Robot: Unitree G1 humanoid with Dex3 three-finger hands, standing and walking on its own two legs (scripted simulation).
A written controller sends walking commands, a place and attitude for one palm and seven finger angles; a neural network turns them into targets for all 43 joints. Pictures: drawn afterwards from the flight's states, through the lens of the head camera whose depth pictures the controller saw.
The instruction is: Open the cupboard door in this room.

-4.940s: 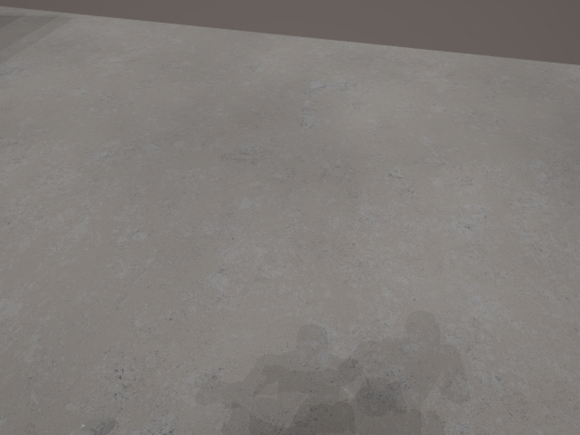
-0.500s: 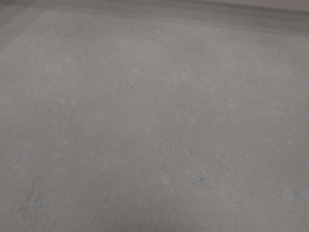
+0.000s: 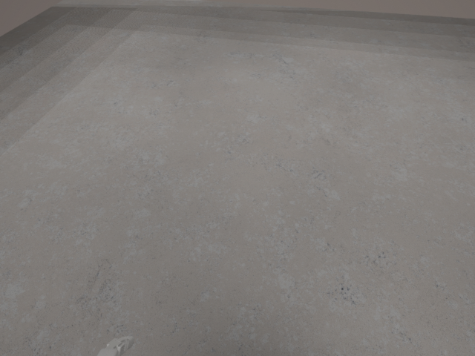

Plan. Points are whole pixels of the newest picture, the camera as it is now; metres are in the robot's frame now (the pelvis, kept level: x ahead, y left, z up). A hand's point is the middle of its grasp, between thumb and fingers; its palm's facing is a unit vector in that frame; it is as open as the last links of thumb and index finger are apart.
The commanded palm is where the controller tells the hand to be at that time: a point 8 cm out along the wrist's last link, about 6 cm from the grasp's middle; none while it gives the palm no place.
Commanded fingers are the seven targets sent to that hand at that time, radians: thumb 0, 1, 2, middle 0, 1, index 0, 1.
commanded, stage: turn or walk to find it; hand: left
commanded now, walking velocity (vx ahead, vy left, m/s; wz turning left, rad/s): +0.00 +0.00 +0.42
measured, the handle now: out of the picture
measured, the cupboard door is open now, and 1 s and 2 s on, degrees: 0 0 0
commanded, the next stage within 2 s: none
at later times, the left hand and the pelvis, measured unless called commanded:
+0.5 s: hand out of the picture -0.04 +0.26 -0.18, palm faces +0.27 -0.93 -0.23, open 7.4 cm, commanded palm none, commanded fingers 0.00 0.90 0.90 -0.20 -0.30 -0.20 -0.30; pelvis -0.02 +0.04 +0.01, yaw +13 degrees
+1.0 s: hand out of the picture -0.04 +0.20 -0.14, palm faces +0.44 -0.85 -0.27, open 7.4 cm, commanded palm none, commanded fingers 0.00 0.90 0.90 -0.20 -0.30 -0.20 -0.30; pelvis -0.03 -0.01 +0.01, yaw +27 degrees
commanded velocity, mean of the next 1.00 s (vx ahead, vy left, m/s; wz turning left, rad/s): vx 0.00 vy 0.00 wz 0.42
